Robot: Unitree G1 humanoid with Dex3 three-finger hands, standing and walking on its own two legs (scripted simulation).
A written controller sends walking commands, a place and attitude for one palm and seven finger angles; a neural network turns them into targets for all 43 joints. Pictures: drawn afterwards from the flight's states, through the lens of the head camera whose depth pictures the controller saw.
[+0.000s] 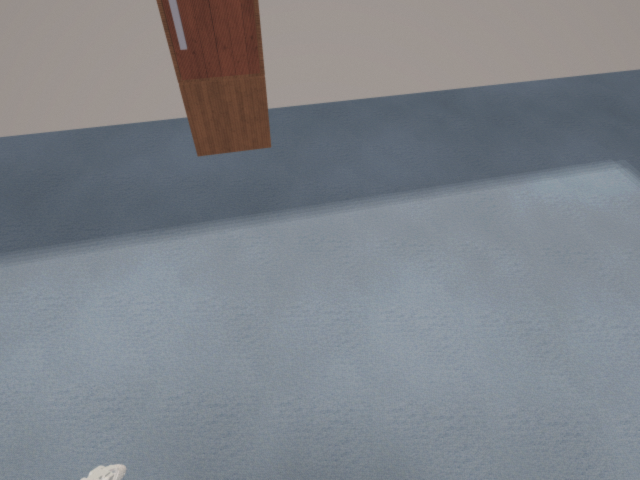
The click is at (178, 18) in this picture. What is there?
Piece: cupboard door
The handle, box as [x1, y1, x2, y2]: [168, 0, 186, 49]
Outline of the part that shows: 168,0 180,49 186,49 185,39 176,0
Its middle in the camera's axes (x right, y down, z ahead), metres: -0.56 -0.85 +1.51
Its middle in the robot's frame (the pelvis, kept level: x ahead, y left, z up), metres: +1.67 +0.64 -0.10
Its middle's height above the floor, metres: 0.67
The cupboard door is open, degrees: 0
